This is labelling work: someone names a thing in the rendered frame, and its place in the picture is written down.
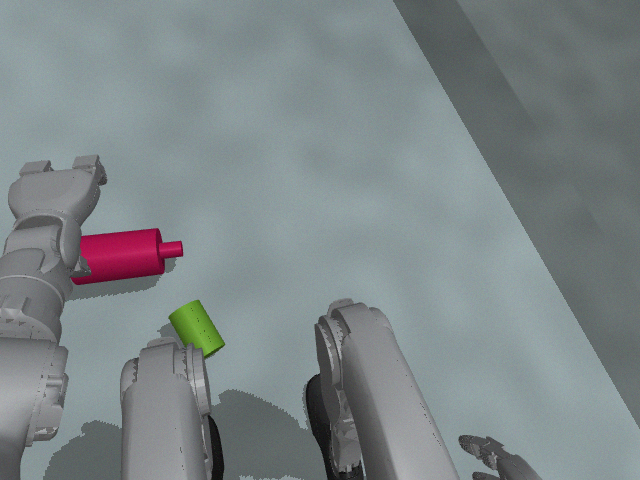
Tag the right robot hand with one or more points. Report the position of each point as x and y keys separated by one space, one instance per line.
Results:
x=494 y=455

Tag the left robot arm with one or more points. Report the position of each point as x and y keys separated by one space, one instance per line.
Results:
x=39 y=257

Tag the left robot foot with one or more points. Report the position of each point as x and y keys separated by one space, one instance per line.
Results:
x=217 y=454

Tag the right robot foot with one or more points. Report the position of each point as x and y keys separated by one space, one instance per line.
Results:
x=320 y=425

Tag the left robot hand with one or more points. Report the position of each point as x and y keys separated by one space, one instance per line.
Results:
x=74 y=192

